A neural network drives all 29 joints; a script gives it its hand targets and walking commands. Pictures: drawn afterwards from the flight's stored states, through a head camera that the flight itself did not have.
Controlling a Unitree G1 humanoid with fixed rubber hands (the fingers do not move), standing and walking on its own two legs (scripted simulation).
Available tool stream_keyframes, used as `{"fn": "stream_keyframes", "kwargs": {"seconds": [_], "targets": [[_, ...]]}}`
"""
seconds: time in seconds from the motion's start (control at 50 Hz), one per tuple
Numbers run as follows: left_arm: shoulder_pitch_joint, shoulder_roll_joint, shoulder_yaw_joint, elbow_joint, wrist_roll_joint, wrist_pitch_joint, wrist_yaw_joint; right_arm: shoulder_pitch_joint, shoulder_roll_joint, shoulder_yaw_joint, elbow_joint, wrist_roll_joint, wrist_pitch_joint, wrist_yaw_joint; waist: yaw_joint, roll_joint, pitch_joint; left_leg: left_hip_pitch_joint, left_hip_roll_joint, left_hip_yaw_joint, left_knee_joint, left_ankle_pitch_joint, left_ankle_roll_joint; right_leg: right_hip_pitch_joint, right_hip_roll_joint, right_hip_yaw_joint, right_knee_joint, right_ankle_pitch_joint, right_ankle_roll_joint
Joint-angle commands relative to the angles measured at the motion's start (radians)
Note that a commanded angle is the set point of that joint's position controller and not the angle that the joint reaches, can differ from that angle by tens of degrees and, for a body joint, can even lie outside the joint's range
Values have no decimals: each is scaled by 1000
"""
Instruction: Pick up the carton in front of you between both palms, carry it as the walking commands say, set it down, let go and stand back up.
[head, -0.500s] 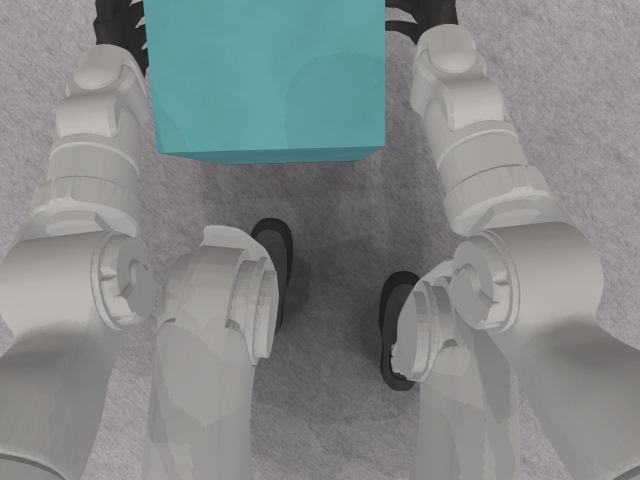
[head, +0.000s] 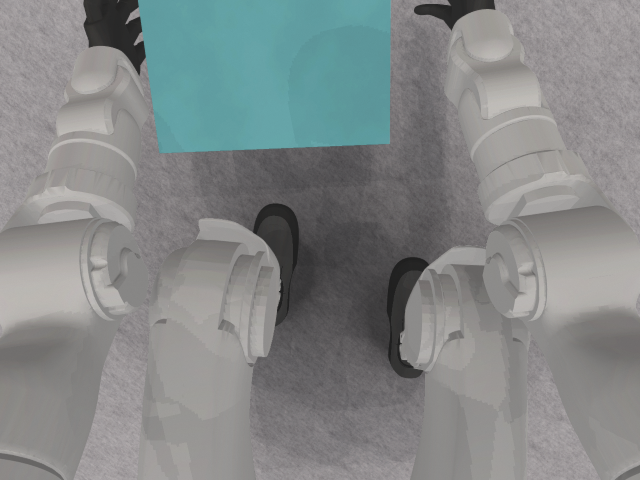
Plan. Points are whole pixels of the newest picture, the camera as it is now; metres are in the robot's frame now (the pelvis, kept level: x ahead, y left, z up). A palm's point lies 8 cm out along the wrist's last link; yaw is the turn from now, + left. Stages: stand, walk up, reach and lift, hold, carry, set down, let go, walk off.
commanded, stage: set down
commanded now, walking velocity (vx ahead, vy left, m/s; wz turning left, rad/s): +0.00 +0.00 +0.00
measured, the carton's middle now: (284, 57) +0.49 +0.13 -0.24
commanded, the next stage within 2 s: let go in 1.20 s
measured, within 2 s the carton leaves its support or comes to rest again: neither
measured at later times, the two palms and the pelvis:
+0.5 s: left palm out of the picture +0.47 +0.31 -0.06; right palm out of the picture +0.56 -0.06 -0.06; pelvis +0.02 +0.01 +0.06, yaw +1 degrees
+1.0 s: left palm out of the picture +0.47 +0.32 +0.09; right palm out of the picture +0.56 -0.07 +0.08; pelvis +0.04 +0.01 +0.18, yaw +1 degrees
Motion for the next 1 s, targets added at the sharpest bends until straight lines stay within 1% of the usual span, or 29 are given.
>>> {"fn": "stream_keyframes", "kwargs": {"seconds": [0.0,0.04,0.06,0.1,0.14,0.2,0.28,0.32,0.36,0.42,0.46,0.5,0.56,0.64,0.76,0.86,0.98], "targets": [[-169,167,-29,-73,-78,-64,29,-251,-115,86,-110,96,-33,-11,81,-110,-1027,644,-19,10,-95,201,-21,319,-46,-14,-232,126,10],[-176,179,-52,-92,-112,-76,23,-276,-94,137,-156,144,-38,-1,97,-130,-1068,651,-13,7,-92,234,-12,335,-52,-16,-225,150,10],[-177,190,-55,-104,-122,-78,20,-285,-91,151,-178,162,-38,2,104,-130,-1091,662,-10,8,-90,249,-10,346,-54,-18,-222,158,11],[-163,211,-52,-149,-131,-78,18,-277,-94,164,-227,186,-34,4,118,-123,-1163,711,-9,16,-90,288,-8,385,-52,-25,-216,181,13],[-128,224,-50,-202,-134,-70,19,-240,-103,164,-267,192,-25,-2,123,-111,-1257,784,-11,24,-95,325,-11,435,-45,-36,-214,198,14],[-63,229,-46,-287,-133,-41,17,-178,-116,133,-325,167,-3,-19,111,-92,-1375,903,-24,33,-112,342,-12,472,-31,-60,-230,182,11],[-9,198,-50,-443,-122,19,18,-113,-135,55,-429,115,35,-40,77,-31,-1514,1078,-49,45,-166,343,-20,475,-7,-94,-288,146,-4],[17,166,-50,-494,-105,54,19,-76,-135,14,-446,85,58,-44,59,-4,-1498,1095,-60,51,-206,315,-26,453,4,-104,-327,119,-12],[37,126,-45,-501,-83,80,16,-38,-125,-26,-416,55,75,-39,43,15,-1394,1042,-66,50,-250,253,-32,398,8,-104,-363,71,-19],[55,70,-44,-470,-52,90,8,7,-104,-66,-335,24,76,-20,28,34,-1237,953,-69,44,-307,177,-41,319,4,-94,-408,21,-24],[68,53,-38,-453,-35,87,4,23,-97,-82,-300,14,67,-11,26,35,-1204,929,-69,43,-337,161,-44,302,0,-89,-435,16,-24],[81,49,-31,-451,-23,84,2,32,-90,-88,-291,11,59,-4,30,30,-1216,931,-71,45,-364,169,-45,314,-2,-86,-462,27,-22],[102,55,-15,-467,-11,84,-1,37,-80,-81,-310,12,55,0,42,11,-1271,954,-75,53,-402,194,-45,362,-1,-85,-505,48,-17],[144,68,9,-512,-2,96,-8,50,-69,-64,-372,14,66,0,57,-24,-1365,1000,-82,67,-454,239,-42,457,4,-89,-566,86,-10],[206,80,32,-593,0,123,-30,90,-52,-55,-480,2,97,1,57,-56,-1476,1096,-93,82,-538,322,-39,606,7,-94,-666,162,0],[238,75,33,-627,-1,139,-46,130,-41,-60,-519,-7,115,6,43,-52,-1480,1168,-97,86,-621,355,-38,693,6,-92,-760,200,3],[275,52,35,-603,17,131,-60,190,-24,-77,-481,-25,105,18,31,-28,-1410,1250,-97,80,-735,370,-39,747,-2,-78,-883,220,6]]}}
